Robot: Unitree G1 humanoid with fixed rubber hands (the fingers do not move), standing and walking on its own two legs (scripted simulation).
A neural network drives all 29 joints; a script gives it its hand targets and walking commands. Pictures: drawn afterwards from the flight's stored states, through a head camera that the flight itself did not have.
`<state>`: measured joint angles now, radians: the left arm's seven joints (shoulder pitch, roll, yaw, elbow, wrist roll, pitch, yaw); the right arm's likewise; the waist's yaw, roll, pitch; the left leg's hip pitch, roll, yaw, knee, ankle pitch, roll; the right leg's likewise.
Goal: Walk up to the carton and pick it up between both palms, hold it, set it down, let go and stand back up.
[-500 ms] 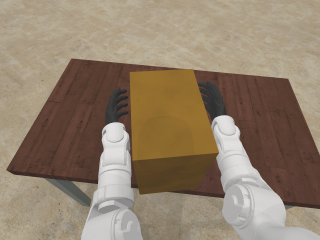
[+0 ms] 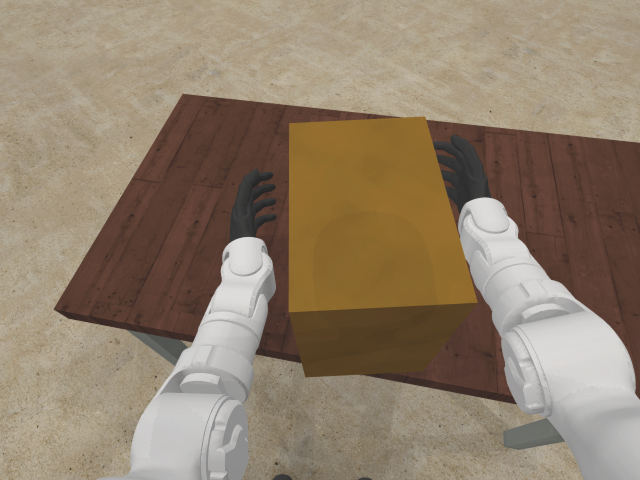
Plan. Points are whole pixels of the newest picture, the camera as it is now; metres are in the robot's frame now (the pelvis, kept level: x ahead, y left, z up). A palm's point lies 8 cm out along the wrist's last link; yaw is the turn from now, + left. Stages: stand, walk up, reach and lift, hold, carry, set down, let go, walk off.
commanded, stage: set down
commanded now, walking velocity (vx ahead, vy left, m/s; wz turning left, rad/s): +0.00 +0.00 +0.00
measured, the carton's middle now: (360, 256) +0.39 +0.02 +0.01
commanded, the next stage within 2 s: none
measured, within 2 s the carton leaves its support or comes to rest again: neither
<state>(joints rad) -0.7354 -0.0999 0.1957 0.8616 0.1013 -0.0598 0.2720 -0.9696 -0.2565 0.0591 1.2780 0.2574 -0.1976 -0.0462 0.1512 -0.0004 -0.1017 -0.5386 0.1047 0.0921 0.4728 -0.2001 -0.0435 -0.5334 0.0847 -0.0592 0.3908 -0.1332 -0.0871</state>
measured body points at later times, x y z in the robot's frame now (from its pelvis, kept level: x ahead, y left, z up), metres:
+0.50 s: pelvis -0.01 +0.00 +0.01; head +0.05 +0.00 +0.45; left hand +0.41 +0.18 +0.13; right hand +0.49 -0.15 +0.14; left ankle +0.00 +0.14 -0.74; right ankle +0.02 -0.07 -0.74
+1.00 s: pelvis -0.01 +0.00 +0.01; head +0.02 +0.01 +0.46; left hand +0.40 +0.20 +0.18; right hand +0.48 -0.16 +0.20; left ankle +0.00 +0.14 -0.74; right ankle +0.02 -0.07 -0.74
